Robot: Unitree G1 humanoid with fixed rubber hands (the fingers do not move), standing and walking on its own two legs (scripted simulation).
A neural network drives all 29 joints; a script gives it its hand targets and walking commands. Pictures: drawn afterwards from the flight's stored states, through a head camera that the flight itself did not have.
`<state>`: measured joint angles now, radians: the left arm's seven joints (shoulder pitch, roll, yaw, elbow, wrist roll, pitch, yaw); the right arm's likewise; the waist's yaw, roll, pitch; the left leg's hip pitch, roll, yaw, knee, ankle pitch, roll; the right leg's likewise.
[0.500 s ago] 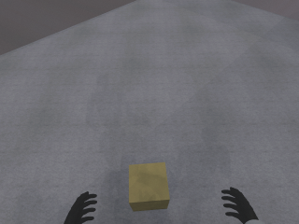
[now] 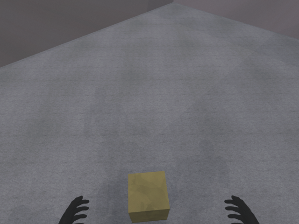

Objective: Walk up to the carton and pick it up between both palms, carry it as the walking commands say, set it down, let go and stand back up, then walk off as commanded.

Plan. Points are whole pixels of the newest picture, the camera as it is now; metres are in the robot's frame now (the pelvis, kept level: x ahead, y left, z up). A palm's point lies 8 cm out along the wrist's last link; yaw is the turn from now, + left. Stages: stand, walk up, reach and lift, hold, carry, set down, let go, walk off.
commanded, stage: stand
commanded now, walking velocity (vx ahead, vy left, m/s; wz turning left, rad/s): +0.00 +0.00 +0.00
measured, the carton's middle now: (148, 197) +0.39 +0.04 -0.65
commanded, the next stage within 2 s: walk off in 1.74 s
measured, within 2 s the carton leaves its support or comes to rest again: neither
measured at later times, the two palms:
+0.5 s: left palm out of the picture +0.10 +0.30 -0.10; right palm out of the picture +0.10 -0.28 -0.09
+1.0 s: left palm out of the picture +0.07 +0.30 -0.10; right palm out of the picture +0.06 -0.30 -0.10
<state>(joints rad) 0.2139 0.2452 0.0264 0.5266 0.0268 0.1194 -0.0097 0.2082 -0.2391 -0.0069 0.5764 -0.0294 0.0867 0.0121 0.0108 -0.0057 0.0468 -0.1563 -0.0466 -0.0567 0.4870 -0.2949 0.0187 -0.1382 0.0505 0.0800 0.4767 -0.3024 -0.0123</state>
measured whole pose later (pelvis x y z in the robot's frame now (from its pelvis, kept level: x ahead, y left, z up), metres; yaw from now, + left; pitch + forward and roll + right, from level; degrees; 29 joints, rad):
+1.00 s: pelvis -0.02 +0.01 +0.01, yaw -2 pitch -2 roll +0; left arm 0.22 0.36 -0.02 0.94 0.02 -0.01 0.02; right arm 0.16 -0.37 -0.01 1.01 -0.02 0.00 0.00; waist -0.01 -0.01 0.00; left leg -0.12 -0.04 -0.03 0.38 -0.22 0.03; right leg -0.11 0.05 0.11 0.38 -0.22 -0.01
